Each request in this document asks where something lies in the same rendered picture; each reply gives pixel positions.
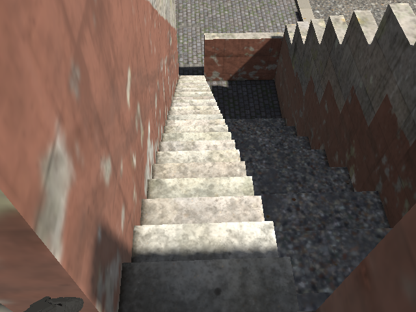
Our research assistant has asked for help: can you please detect stairs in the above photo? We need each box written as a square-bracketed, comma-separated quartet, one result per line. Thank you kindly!
[118, 75, 300, 312]

